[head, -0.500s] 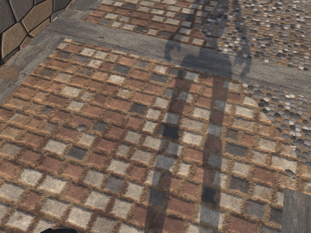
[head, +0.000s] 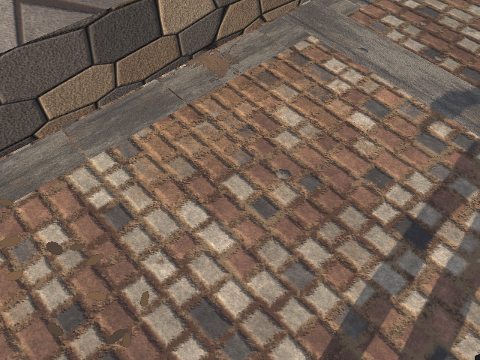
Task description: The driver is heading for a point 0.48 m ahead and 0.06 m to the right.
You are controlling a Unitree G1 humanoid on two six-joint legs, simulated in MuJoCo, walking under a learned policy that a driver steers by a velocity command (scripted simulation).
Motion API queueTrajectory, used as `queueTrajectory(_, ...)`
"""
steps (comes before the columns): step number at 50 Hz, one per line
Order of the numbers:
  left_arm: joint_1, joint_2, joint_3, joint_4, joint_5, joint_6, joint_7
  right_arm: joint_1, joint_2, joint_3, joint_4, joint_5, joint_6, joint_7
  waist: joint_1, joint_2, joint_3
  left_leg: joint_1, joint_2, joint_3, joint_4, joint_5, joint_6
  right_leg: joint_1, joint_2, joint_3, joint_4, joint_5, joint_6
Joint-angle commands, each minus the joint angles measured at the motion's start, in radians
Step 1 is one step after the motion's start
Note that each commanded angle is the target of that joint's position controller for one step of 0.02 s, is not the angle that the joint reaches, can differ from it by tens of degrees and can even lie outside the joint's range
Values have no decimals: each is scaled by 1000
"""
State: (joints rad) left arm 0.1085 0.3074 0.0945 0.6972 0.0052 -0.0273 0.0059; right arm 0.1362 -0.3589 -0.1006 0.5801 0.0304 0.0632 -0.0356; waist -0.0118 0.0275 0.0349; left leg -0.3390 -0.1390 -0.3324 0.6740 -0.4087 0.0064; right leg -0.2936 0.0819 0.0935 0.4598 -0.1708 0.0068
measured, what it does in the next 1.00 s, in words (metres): walks ahead: left foot, then right foot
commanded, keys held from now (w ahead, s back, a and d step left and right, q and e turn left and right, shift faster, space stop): q+shift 0.06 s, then shift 0.32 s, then e+shift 0.06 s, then w+e+shift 0.56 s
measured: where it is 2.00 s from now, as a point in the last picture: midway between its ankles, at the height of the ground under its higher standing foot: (338, 297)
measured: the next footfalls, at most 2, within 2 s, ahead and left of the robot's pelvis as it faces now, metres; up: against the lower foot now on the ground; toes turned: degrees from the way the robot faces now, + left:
left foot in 0.38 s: +0.01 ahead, +0.16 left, +0.00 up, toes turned +11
right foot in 0.98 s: +0.37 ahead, -0.13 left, +0.00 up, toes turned -18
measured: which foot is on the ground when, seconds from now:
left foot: up 0.00-0.36, down 0.38-1.00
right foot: down 0.00-0.38, up 0.40-0.96, down 0.98-1.00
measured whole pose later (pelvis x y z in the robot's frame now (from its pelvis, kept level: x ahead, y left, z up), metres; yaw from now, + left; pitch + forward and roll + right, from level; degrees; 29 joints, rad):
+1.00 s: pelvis +0.24 -0.03 -0.04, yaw -13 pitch +2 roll +1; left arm 0.08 0.31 0.06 0.68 0.02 0.01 -0.07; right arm 0.45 -0.28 -0.06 0.88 -0.04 -0.04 0.00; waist -0.02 0.01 0.03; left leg 0.18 0.19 0.34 0.62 -0.49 -0.09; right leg -0.60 0.01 -0.13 0.79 -0.25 -0.18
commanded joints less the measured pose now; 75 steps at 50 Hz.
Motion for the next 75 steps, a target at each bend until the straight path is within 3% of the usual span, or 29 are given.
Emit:
queueTrajectory(1, -41, 162, 40, -94, 37, -15, 6, 97, -178, -49, -71, -9, -20, 7, -52, -228, -78, -259, 88, 111, 427, -195, -47, 162, -476, 457, -196, 158, -254)
queueTrajectory(5, -55, 95, 10, -94, 5, 5, 41, 67, -117, -34, -45, -7, -4, 14, -8, -133, -34, -288, 144, 218, 563, 11, -100, 128, -304, 132, -179, 128, -204)
queueTrajectory(9, 52, 134, 18, -59, 12, 18, 34, -20, -59, -2, -86, -13, -19, 15, 57, -161, -86, -290, 161, 253, 395, -23, -118, 267, -332, 84, -153, 321, -257)
queueTrajectory(17, 29, 169, 16, -21, -35, 29, 2, 59, -34, 16, -38, -17, -15, 29, 9, -201, -123, 90, 123, 359, -191, 154, -45, 191, -334, -3, -45, 387, -208)
queueTrajectory(19, 111, 94, -14, 12, -17, 16, -2, 96, -84, 7, -31, -22, -15, 23, 13, -67, -164, 357, 219, 225, -341, 477, 18, 33, -257, -77, 77, 150, -70)
queueTrajectory(20, 144, 8, -52, -4, 42, 3, -19, 72, -128, 11, -54, -43, -12, 9, 57, 215, -198, 472, 459, -5, -275, 865, 127, -150, -162, -142, 235, -340, 29)
queueTrajectory(21, 89, 51, -39, -3, 14, 10, -11, 62, -37, 37, -39, -75, -29, 19, 0, 171, -203, 301, 508, -1, -309, 731, 261, -118, -167, -73, 302, -462, 64)
queueTrajectory(24, 67, 169, 4, 15, -34, 34, -2, 143, -129, -6, 28, -36, -63, 21, -66, 162, -85, 333, 434, 31, -454, -50, 216, -321, -144, -76, 573, -354, 60)
queueTrajectory(27, 51, 137, 10, 2, -57, 22, -2, 141, -72, 10, 54, -32, -109, 6, -50, 154, 45, 345, 444, 23, -571, -277, 158, -509, -156, 1, 637, -152, 24)
queueTrajectory(33, 65, 72, 6, -12, -45, -4, -18, 160, -33, 3, 81, -42, -167, 4, -33, 80, 37, 417, 455, 247, -596, -42, 132, -621, -202, 5, 668, 39, 37)
queueTrajectory(34, 19, 73, 6, -6, 75, 36, -66, 218, -45, 9, 117, -80, -151, 20, -39, -13, 59, 343, 444, 307, -612, -51, 121, -588, -164, -65, 687, 17, 35)
queueTrajectory(37, -4, 54, 1, -34, 35, 59, -111, 221, -49, 5, 133, -78, -155, 22, -23, 75, 100, 309, 450, 388, -621, -45, 106, -619, -193, -67, 656, 88, 12)
queueTrajectory(43, -146, 46, -24, -94, 31, 53, -125, 270, -63, -1, 199, -82, -161, 13, -43, 53, 168, 436, 473, 551, -642, 85, 92, -598, -218, -175, 440, 45, -98)
queueTrajectory(46, -120, 41, -33, -103, 20, 54, -104, 272, -92, -1, 227, -77, -143, 16, -1, 64, 108, 489, 449, 663, -466, 756, 71, -394, -126, -291, 335, -103, -185)
queueTrajectory(48, 132, 95, -4, -46, 2, 42, -76, 259, -164, -13, 228, -71, -117, 21, 135, 88, -68, 445, 465, 669, -72, 1294, 77, -49, 14, -337, 341, -227, -233)
queueTrajectory(49, 375, 147, 27, 34, 9, 29, -59, 224, -176, -11, 207, -61, -112, 29, 249, 31, -195, 252, 443, 659, 262, 1170, 54, 302, 52, -262, 246, -186, -258)
queueTrajectory(50, 365, 279, 65, 59, 17, 36, -39, 264, -34, 26, 158, -63, -121, 48, 164, -213, -207, -170, 298, 630, 609, 340, -8, 555, -146, 149, 81, -510, -310)
queueTrajectory(51, 340, 350, 76, 15, 13, 38, -38, 198, -4, 38, 81, -66, -149, 56, 130, -261, -314, -398, 142, 414, 859, -99, -46, 646, -335, 701, -160, -623, -383)
queueTrajectory(52, 343, 314, 67, 23, 20, 35, -37, 63, -58, 33, 48, -64, -162, 51, 160, -87, -229, -481, 190, 287, 869, 11, -34, 608, -352, 671, -220, -356, -330)
queueTrajectory(54, 253, 217, 37, 35, 30, 8, -13, 143, -21, 50, 100, -48, -166, 35, 37, 16, -47, -367, 272, 317, 742, 125, -24, 315, -321, 369, -132, 280, -285)
queueTrajectory(55, 181, 132, 13, -31, -38, -33, -28, 141, -84, 18, 96, 12, -196, 7, 32, 16, -108, -310, 268, 242, 737, 88, -31, 268, -309, 345, -151, 330, -309)
queueTrajectory(59, 121, 112, 3, -15, -38, -65, -8, 120, -39, 16, 102, -30, -164, 13, -26, -25, -38, -247, 287, 303, 481, 168, -48, 108, -200, 92, -181, 726, -210)
queueTrajectory(65, 236, 98, -10, 34, -22, -13, 62, -107, 56, 46, 57, -39, -193, 69, 81, -64, -56, -189, 121, 428, -93, 655, -46, 180, -94, -59, -152, 745, -49)
queueTrajectory(68, 269, 113, -5, 53, -10, -3, 79, -144, 27, 40, 49, -37, -210, 104, 86, -106, -57, -146, 92, 406, -209, 741, -20, 255, -145, -20, -109, 667, -37)
queueTrajectory(71, 191, 103, 1, 34, 9, -2, 77, 111, -51, 8, 121, -44, -219, 92, -50, -161, -126, 60, 59, 397, -199, 654, 22, 266, -154, 17, 133, 857, -24)
queueTrajectory(72, 117, 89, -6, 14, 12, -2, 63, 252, -64, 5, 151, -48, -225, 79, -148, -129, -165, 213, 124, 356, -291, 821, 65, 213, -114, -3, 361, 778, -2)
queueTrajectory(73, 275, 9, -23, 9, 20, 3, 48, 254, -107, 8, 151, -83, -224, 74, -63, 187, -324, 584, 427, 68, -119, 1279, 268, -75, 10, 23, 842, -142, 75)
queueTrajectory(74, 423, 34, -28, 71, -17, 3, 23, 253, -14, 36, 147, -97, -210, 70, -39, 174, -529, 728, 569, -241, -141, 1291, 419, -183, 93, 197, 1018, -559, 85)
queueTrajectory(75, 339, 130, -8, 63, -56, 9, 11, 161, -30, 25, 117, -59, -191, 65, -57, 76, -438, 611, 555, -229, -228, 920, 415, -261, 34, 225, 1055, -479, 71)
